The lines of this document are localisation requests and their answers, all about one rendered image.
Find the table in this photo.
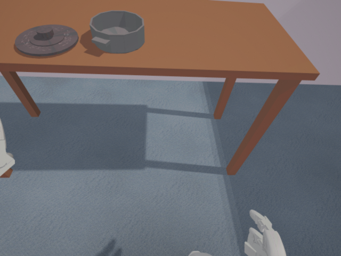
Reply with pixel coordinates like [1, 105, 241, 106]
[0, 0, 320, 178]

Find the robot left hand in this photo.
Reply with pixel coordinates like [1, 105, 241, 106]
[0, 118, 15, 176]

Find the knob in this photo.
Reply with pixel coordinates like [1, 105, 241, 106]
[36, 26, 54, 38]

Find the lid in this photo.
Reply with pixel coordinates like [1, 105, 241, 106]
[15, 25, 79, 57]

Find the pot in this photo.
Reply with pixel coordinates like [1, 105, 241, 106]
[90, 10, 145, 54]

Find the robot right hand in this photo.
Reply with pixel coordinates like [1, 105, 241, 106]
[245, 210, 286, 256]

